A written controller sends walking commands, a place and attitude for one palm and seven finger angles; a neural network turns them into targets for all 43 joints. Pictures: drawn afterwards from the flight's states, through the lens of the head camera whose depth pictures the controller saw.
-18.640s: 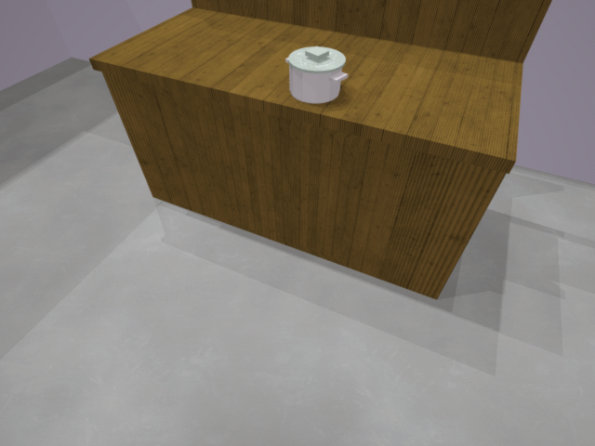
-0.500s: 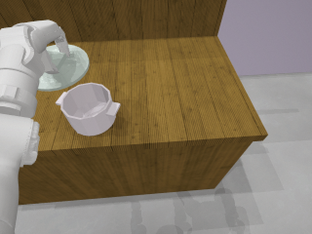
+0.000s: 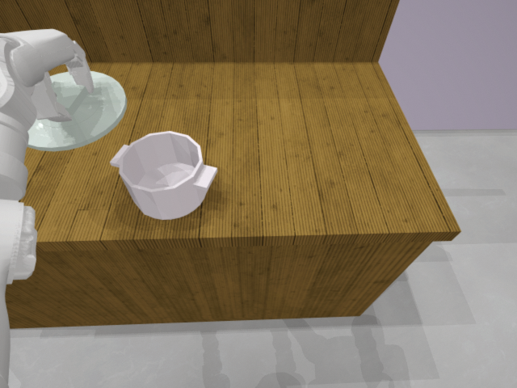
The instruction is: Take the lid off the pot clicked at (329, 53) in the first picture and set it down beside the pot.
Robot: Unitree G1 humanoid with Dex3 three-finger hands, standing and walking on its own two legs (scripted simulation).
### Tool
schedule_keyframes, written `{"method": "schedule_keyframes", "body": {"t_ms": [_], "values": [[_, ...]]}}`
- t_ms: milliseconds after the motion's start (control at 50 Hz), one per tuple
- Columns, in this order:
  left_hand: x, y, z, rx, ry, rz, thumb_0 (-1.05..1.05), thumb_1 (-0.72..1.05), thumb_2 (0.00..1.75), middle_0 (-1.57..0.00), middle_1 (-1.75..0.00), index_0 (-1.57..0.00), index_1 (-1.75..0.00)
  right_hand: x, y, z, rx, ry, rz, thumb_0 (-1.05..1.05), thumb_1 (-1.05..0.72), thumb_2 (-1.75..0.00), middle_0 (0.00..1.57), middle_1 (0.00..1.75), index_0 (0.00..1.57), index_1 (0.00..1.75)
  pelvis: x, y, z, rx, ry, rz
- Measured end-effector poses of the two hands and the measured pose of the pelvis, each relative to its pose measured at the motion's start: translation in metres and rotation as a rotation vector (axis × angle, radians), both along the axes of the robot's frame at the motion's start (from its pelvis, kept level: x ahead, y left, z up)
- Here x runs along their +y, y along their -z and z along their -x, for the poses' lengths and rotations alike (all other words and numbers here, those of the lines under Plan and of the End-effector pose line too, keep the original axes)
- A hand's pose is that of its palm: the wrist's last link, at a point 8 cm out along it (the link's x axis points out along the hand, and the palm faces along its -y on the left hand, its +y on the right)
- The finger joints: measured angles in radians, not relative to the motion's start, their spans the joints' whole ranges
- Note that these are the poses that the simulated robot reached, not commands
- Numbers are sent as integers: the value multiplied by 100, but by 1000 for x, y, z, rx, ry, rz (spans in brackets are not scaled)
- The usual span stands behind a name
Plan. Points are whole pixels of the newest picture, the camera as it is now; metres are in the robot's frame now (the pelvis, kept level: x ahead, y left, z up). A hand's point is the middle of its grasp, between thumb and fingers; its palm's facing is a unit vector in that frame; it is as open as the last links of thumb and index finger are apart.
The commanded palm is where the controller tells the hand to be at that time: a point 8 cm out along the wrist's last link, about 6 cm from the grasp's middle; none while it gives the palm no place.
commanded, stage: move the lid sideways beside the pot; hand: left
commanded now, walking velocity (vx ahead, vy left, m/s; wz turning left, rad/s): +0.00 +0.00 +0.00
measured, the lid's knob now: (63, 97) +0.50 +0.28 +0.18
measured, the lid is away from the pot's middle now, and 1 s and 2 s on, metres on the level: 0.11 0.22 0.22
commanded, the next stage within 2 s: lower the lid onto the table in 1.40 s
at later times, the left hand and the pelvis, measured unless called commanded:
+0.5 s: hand (18, 96) +0.48 +0.32 +0.20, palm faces -0.34 -0.09 -0.94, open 8.5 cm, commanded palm +0.50 +0.33 +0.27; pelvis +0.00 +0.01 +0.00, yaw -1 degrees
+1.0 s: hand out of the picture +0.45 +0.37 +0.20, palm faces -0.36 -0.12 -0.93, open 8.5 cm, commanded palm +0.50 +0.38 +0.27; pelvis +0.00 +0.01 -0.01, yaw +0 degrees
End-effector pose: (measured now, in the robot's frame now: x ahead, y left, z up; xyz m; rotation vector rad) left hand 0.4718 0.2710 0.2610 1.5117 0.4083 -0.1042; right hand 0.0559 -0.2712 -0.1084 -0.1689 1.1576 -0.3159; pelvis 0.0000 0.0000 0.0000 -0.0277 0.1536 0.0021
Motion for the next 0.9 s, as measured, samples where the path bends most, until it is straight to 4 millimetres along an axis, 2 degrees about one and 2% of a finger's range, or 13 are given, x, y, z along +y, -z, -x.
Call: {"method": "schedule_keyframes", "body": {"t_ms": [120, 400, 520, 680, 900], "values": [[17, 6, 4, 35, -28, -8, -1, 11, 87, -60, -100, -57, -99, 3, 0, 5, 18, 1, 4, 0, -91, -90, 20, 30, 20, 30, 3, 1, 3, 5, -1, 3], [37, 7, -4, 29, -11, -1, -1, 11, 87, -60, -100, -57, -99, 0, -1, 43, 114, 53, 49, 0, -91, -90, 20, 30, 20, 30, 9, 2, 1, 22, 7, 11], [52, 5, -7, 30, -47, 10, -1, 11, 87, -60, -100, -57, -99, 2, 0, 53, 148, 74, 45, 0, -91, -90, 20, 30, 20, 30, 10, 3, -1, 31, 13, 14], [73, -2, 2, 7, -78, 11, -1, 11, 87, -60, -100, -57, -99, 6, 2, 46, 156, 63, 31, 0, -91, -90, 20, 30, 20, 30, 11, 3, -3, 41, 7, 16], [98, 7, 20, 51, -139, -3, -1, 11, 87, -60, -100, -57, -99, 3, 1, 25, 120, 24, 48, 0, -91, -90, 20, 30, 20, 30, 8, 5, 3, 44, -1, 23]]}}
